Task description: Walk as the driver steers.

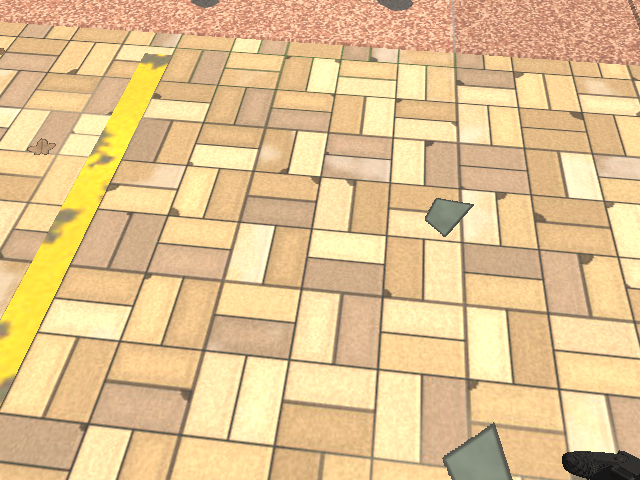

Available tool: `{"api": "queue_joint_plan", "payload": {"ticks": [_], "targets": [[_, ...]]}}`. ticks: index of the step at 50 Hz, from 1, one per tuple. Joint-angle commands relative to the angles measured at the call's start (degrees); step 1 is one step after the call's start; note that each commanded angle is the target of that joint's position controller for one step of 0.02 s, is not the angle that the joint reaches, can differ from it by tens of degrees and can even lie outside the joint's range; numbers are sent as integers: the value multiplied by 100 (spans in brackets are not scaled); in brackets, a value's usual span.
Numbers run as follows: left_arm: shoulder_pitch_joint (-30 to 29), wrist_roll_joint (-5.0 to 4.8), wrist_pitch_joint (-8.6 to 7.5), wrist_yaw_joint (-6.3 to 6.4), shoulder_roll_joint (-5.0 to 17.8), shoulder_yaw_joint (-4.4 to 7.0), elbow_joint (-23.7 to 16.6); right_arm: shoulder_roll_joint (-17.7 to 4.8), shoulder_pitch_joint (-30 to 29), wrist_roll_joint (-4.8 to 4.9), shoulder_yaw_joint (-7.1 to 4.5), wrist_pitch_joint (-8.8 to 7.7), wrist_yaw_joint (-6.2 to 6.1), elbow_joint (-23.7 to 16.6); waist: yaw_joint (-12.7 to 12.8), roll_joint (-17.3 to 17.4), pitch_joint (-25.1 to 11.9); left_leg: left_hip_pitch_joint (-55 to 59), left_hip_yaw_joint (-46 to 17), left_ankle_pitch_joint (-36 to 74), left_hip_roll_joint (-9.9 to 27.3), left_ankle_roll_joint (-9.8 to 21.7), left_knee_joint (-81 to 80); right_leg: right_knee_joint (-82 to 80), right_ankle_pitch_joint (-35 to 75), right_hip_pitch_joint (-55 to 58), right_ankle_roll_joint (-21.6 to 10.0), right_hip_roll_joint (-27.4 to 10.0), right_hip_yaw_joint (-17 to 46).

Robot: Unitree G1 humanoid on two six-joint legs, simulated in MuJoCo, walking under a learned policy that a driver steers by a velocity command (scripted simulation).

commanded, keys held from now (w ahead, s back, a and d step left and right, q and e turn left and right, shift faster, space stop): w+e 0.74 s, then w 0.26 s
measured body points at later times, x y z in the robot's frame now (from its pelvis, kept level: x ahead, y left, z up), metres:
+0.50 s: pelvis +0.25 -0.07 -0.01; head +0.29 -0.10 +0.44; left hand +0.54 +0.10 -0.07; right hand +0.20 -0.37 -0.14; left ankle +0.11 +0.12 -0.67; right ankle +0.32 -0.18 -0.72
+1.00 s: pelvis +0.54 -0.15 +0.00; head +0.56 -0.16 +0.45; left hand +0.72 +0.08 -0.12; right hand +0.59 -0.47 -0.08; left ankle +0.67 -0.11 -0.72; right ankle +0.34 -0.18 -0.68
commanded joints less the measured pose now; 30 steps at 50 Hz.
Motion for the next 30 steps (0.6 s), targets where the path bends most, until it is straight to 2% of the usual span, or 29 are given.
{"api": "queue_joint_plan", "payload": {"ticks": [1, 2, 3, 5, 9, 14, 16, 18, 20, 21, 22, 23, 24, 25, 26, 27, 28, 29, 30], "targets": [[-336, 27, -79, 22, 834, 148, -609, -772, 1104, 1, -275, 69, -62, -105, -749, 657, -489, 3113, -2971, -1657, 2170, 956, -1558, 1893, 511, -3097, 155, -625, -236], [-555, 84, -80, 3, 766, 160, -679, -648, 927, -25, -234, 94, -75, -63, -659, 589, -164, 2569, -2399, -986, 1945, 921, -1676, 1638, 795, -2983, 165, -776, -261], [-549, 58, -63, -33, 664, 166, -703, -568, 845, -60, -199, 86, -95, -33, -523, 746, -64, 2211, -1951, -563, 1783, 860, -1803, 1463, 976, -2727, 152, -933, -283], [-510, 4, -3, -73, 438, 130, -707, -528, 821, -18, -203, 46, -105, 51, -445, 866, 2, 1926, -1346, -129, 1642, 890, -2052, 1194, 1087, -2535, 163, -1034, -442], [-903, 64, 36, -105, 248, 57, -869, -828, 942, -2, -307, 14, -119, 258, -475, 607, 94, 2040, -618, 774, 1785, 1051, -2290, 394, 1717, -2840, 264, -1145, -511], [-1670, 56, -51, -282, 120, -18, -1000, -1014, 1062, 43, -331, 110, -156, 429, -735, 515, 272, 2221, 409, 1231, 1609, 811, -2290, -1142, 2955, -2467, 180, -1039, -943], [-1960, 37, -54, -353, 111, -28, -1106, -1118, 1221, 93, -357, 162, -157, 519, -816, 506, 381, 2434, 595, 1281, 1693, 746, -2260, -1541, 2931, -2363, 92, -986, -1105], [-2101, 33, -44, -411, 187, 1, -1207, -1234, 1288, 161, -395, 227, -154, 580, -773, 538, 446, 2736, 748, 1790, 1814, 665, -2079, -1817, 2585, -2254, -64, -896, -1247], [-1866, 81, -14, -424, 390, 108, -1217, -1417, 1256, 223, -453, 296, -184, 582, -515, 697, 197, 2975, 987, 3670, 1827, 551, -1371, -1953, 1985, -1651, -303, -556, -1550], [-1381, 95, 9, -411, 570, 213, -1116, -1490, 1224, 250, -476, 340, -206, 571, -198, 731, -110, 2959, 1124, 4533, 1767, 479, -591, -2068, 1811, -973, -462, -315, -1701], [-417, 78, 35, -357, 845, 388, -846, -1407, 1165, 260, -441, 369, -231, 541, 330, 587, -597, 2470, 1297, 4618, 1579, 313, 612, -2420, 2169, 397, -684, -67, -1741], [517, 39, 101, -234, 1294, 567, -619, -1085, 1293, 81, -311, 344, -244, 439, 667, -95, -1119, 975, 1284, 2576, 1337, 60, 2417, -2484, 2175, 2192, -1019, -725, -573], [180, -5, 28, -221, 1907, 595, -725, -315, 1773, -102, -44, 187, -150, 51, -142, -1554, -1711, -1458, 612, -2461, 160, -232, 4314, -3150, 961, 3765, -2110, -2141, 2805], [341, 24, -71, -261, 1335, 440, -851, -865, 1061, 114, -133, -7, -81, 9, 386, -791, -2088, -2049, -474, -2385, 233, -143, 4791, -3872, 319, 3799, -2096, -2319, 3535], [147, 80, -161, -278, 1072, 341, -766, -1075, 585, 291, -190, -107, -50, -157, 376, -547, -1220, -2387, -432, -1789, 452, -27, 4615, -3964, 833, 3166, -1823, -2172, 2734], [-179, 73, -200, -273, 942, 293, -769, -974, 569, 210, -154, -154, -85, -132, 103, -82, -805, -2091, -443, -1306, 683, -3, 4113, -3946, 1454, 2339, -1649, -1929, 2103], [-546, 89, -200, -260, 786, 239, -819, -977, 608, 60, -176, -147, -120, -65, -136, 25, -516, -1706, -442, -1054, 831, -64, 3643, -3988, 2091, 1616, -1526, -1702, 1583], [-757, 164, -208, -234, 696, 196, -895, -1003, 732, 18, -202, -89, -112, -38, -333, -132, -436, -1326, -490, -862, 925, -110, 3428, -4099, 2525, 1136, -1499, -1561, 1326], [-853, 175, -216, -212, 676, 186, -905, -975, 791, -3, -209, -26, -106, -25, -419, -160, -390, -1149, -460, -780, 923, -187, 3238, -4211, 2763, 861, -1519, -1488, 1215]]}}
Keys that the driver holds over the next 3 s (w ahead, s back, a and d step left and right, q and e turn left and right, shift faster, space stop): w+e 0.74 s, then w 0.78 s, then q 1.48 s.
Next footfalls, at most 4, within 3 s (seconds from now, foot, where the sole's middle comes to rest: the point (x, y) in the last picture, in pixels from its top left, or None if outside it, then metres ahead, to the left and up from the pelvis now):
0.46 right None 0.36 -0.19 -0.76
0.94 left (408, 381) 0.71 -0.13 -0.76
1.46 right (562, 345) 0.82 -0.49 -0.76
1.92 left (501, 255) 1.08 -0.38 -0.76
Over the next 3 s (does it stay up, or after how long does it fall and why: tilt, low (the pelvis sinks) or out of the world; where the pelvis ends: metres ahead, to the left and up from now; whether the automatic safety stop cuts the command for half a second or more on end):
stays up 0.95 -0.44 0.02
